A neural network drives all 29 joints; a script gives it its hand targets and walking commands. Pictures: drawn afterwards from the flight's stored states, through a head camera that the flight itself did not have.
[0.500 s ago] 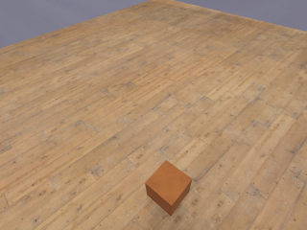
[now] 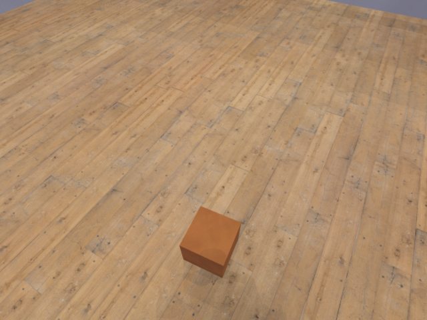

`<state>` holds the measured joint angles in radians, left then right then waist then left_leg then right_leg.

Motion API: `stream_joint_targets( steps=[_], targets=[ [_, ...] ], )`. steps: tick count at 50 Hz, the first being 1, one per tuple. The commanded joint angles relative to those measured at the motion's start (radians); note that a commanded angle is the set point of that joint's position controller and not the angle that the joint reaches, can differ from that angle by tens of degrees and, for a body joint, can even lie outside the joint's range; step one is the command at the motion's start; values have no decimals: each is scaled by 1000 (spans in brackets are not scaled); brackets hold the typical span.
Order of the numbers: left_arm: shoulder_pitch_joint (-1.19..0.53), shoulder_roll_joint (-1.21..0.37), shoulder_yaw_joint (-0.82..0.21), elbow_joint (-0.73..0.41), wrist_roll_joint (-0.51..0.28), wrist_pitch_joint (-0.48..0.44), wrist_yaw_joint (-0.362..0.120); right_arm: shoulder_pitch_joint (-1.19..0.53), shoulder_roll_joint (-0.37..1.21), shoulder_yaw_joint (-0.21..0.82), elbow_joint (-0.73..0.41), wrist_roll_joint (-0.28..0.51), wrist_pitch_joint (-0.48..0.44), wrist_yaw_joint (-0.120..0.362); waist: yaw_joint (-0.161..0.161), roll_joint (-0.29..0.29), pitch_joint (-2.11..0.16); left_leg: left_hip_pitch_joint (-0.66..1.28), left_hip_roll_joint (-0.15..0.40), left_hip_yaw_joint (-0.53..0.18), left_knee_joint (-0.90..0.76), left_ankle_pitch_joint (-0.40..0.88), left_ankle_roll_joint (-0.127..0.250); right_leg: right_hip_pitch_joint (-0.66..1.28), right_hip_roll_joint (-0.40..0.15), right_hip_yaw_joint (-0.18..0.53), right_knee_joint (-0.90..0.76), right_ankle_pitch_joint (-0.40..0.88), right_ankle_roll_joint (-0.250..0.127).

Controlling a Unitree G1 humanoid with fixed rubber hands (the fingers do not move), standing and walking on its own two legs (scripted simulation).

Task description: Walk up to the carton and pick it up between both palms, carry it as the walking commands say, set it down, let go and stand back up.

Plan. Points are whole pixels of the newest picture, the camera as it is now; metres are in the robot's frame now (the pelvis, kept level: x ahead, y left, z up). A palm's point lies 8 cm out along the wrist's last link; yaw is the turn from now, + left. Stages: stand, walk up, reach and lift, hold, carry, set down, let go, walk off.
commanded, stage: walk up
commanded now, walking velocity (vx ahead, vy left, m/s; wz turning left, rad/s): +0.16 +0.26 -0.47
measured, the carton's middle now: (211, 241) +0.53 +0.03 -0.68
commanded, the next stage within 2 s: none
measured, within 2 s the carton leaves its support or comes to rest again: neither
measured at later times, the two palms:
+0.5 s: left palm (51, 302) +0.20 +0.37 -0.14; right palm out of the picture +0.08 -0.13 -0.11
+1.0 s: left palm (30, 268) +0.27 +0.44 -0.14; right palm out of the picture +0.08 -0.03 -0.14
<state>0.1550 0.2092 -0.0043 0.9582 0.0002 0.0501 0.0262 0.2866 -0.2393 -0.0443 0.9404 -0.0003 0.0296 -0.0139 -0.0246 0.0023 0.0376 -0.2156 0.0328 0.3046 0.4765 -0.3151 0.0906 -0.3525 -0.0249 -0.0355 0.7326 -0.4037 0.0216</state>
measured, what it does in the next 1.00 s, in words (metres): steps to the left, turning right: right foot, then left foot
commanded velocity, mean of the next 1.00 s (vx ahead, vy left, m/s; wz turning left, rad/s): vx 0.07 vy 0.21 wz -0.34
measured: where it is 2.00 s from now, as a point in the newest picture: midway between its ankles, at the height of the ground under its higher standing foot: outside the picture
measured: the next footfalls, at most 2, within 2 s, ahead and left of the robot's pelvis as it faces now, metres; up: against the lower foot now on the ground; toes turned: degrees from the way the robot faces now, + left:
right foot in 0.06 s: +0.01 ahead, -0.13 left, +0.00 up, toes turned -3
left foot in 0.36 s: +0.15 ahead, +0.23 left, +0.00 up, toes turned -6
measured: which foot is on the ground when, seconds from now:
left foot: down 0.00-0.04, up 0.06-0.34, down 0.36-0.78, up 0.80-1.00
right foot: up 0.00-0.04, down 0.06-0.36, up 0.38-0.74, down 0.76-1.00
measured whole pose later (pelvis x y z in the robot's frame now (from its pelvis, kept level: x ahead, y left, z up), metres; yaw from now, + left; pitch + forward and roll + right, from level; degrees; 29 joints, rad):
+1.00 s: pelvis +0.15 +0.21 -0.01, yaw -19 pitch +1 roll +0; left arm 0.27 0.24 0.00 0.95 0.00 0.04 0.04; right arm 0.30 -0.23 -0.02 0.91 0.00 0.06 0.01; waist -0.02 0.00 0.04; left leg -0.33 0.03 0.05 0.67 -0.43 0.03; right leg -0.30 -0.11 -0.04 0.60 -0.32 0.04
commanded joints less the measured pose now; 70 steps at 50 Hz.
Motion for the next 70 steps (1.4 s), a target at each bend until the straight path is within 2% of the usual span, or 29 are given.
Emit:
stream_joint_targets(
  steps=[1, 2, 4, 7, 11, 14, 16, 17, 18, 20, 23, 26, 29, 34, 36, 37, 38, 40, 42, 45, 48, 49, 50, 51, 53, 57, 62, 67, 70],
  targets=[
    [334, 291, 129, 69, 56, -14, 56, -109, -68, -12, -141, -46, -13, 27, 145, -327, -33, -495, -13, -232, 500, -213, -91, 391, -432, 662, -492, 119, -258],
    [286, 286, 125, 63, 48, -14, 62, -128, -86, -21, -143, -50, -1, 31, 118, -222, 21, -493, 29, -372, 618, -208, -101, 287, -460, 697, -515, 155, -295],
    [206, 217, 96, 35, 34, -18, 66, -124, -78, -28, -152, -50, 2, 36, 65, -88, 67, -458, 57, -394, 629, -113, -117, 238, -377, 550, -479, 274, -242],
    [159, 190, 100, 10, 30, -37, 52, -127, -75, -12, -147, -42, 3, 41, 43, -162, 77, -375, 50, -350, 475, -100, -150, 201, -299, 377, -462, 413, -182],
    [202, 244, 119, 0, 42, -42, 37, -160, -69, 3, -171, -33, 17, 52, 63, -256, 101, -262, 19, -307, 318, -91, -170, 120, -264, 349, -445, 476, -164],
    [151, 274, 128, -32, 29, -40, 28, -72, -64, 4, -148, -25, 3, 50, 20, -318, 36, -70, -17, -248, 110, -9, -171, 58, -218, 291, -380, 483, -130],
    [132, 217, 108, -52, 17, -44, 22, 112, -110, -12, -73, -30, -14, 33, -66, -159, -82, 253, 11, -231, -97, 169, -155, -90, -96, 165, -159, 323, -50],
    [169, 134, 91, -77, 28, -45, 22, 216, -218, -40, -62, -41, -22, 23, -93, 202, -196, 398, 299, -506, -172, 236, -87, -234, 13, 43, 131, -182, 1],
    [139, 120, 89, -87, 33, -33, 32, 218, -253, -43, -63, -32, -19, 22, -84, 237, -153, 343, 375, -603, -183, 348, -22, -332, 19, 39, 301, -314, -3],
    [76, 126, 104, -109, 26, -23, 32, 153, -181, -28, -72, -30, -21, 22, -70, 192, -45, 188, 313, -514, -167, 470, 33, -313, -9, 70, 409, -236, -16],
    [105, 130, 102, -61, 24, -22, 9, 63, -97, -18, -56, -35, -24, 2, -22, 203, -30, 190, 209, -338, -131, 559, 24, -265, -35, 38, 370, -101, -2],
    [125, 89, 75, -54, 17, -18, 0, 85, -64, 0, -67, -28, -27, -6, -9, 154, -110, 243, 198, -267, -102, 792, 32, -180, -16, -19, 212, -51, 9],
    [22, 63, 60, -88, 10, -13, -5, 121, -52, 9, -38, -29, -25, -11, -16, 162, -83, 200, 184, -253, -102, 762, 35, -108, -3, -33, 73, -16, -2],
    [83, 56, 52, -51, 9, -14, 11, 55, -72, 0, -37, -25, -2, -11, 45, 110, -56, 140, 165, -202, -24, 639, 10, 54, 12, -85, -219, 190, -24],
    [163, 140, 81, -22, 21, -27, 26, 61, -47, 5, -46, -18, -7, -4, 77, -28, -129, -15, 104, -155, 121, 471, -48, 284, -133, 52, -256, 479, -67],
    [190, 228, 101, -23, 27, -25, 32, 63, -25, 9, -70, -15, -3, -2, 83, -216, -124, -167, 28, -142, 270, 82, -91, 344, -343, 308, -289, 763, -151],
    [196, 251, 103, -22, 28, -19, 35, 23, -37, 3, -80, -9, 20, 3, 104, -277, -67, -262, -9, -253, 431, -295, -96, 270, -468, 447, -347, 893, -258],
    [113, 201, 86, -39, 30, -13, 33, 2, -42, -9, -85, -23, 40, 9, 59, -184, 48, -278, 22, -314, 573, -241, -108, 124, -408, 372, -395, 605, -268],
    [52, 176, 81, -66, 29, -12, 32, 17, -38, -2, -77, -33, 37, 18, 31, -170, 59, -247, 25, -302, 502, -174, -118, 81, -332, 300, -436, 413, -203],
    [52, 193, 82, -68, 42, -20, 19, -10, -28, 22, -76, -18, 20, 24, 38, -242, 16, -136, -1, -260, 239, -131, -125, 72, -262, 206, -397, 512, -151],
    [33, 161, 71, -68, 24, -15, -4, 93, -61, 17, -19, 0, -9, 7, -29, -229, -41, 150, -9, -195, -80, 115, -111, -39, -139, 116, -264, 378, -82],
    [72, 71, 47, -76, 16, -19, -4, 164, -159, -7, -5, -7, -31, -3, -47, 35, -91, 245, 201, -407, -162, 190, -84, -145, -2, 5, -71, 127, -25],
    [62, 42, 40, -96, 20, -10, 4, 197, -230, -27, -19, -18, -40, -15, -33, 241, -64, 187, 443, -670, -237, 368, 11, -241, 36, -15, 103, -193, 11],
    [58, 81, 58, -92, 22, 8, 7, 133, -225, -23, -43, -27, -38, -16, -8, 187, -27, 69, 455, -639, -230, 402, 62, -190, 9, 69, 220, -200, 12],
    [30, 103, 62, -102, 16, 18, -9, 73, -167, -9, -56, -27, -42, -15, 0, 144, 24, -25, 348, -518, -257, 178, 53, -133, -4, 83, 266, -96, 2],
    [111, 57, 36, -36, 12, 5, -21, 47, -79, 23, -25, -16, -61, -20, 35, 173, -57, 108, 194, -337, -179, 528, -18, -35, 10, 41, 85, 31, -5],
    [41, 71, 35, -45, 5, 3, -12, 123, -98, 8, 5, -26, -59, -23, 1, 186, -97, 196, 213, -334, -129, 730, 31, 13, 38, -5, -65, 1, 8],
    [104, 56, 32, -12, -3, -18, 1, 64, -108, 1, 14, -14, -35, -15, 34, 132, -83, 124, 175, -324, -72, 623, 0, 204, 15, -37, -405, 227, 2],
    [111, 117, 54, 11, 0, -32, 7, 60, -58, 13, 5, 6, -32, -10, 19, -58, -86, 27, 75, -266, -65, 282, -67, 306, -128, 60, -372, 529, -36]
  ],
)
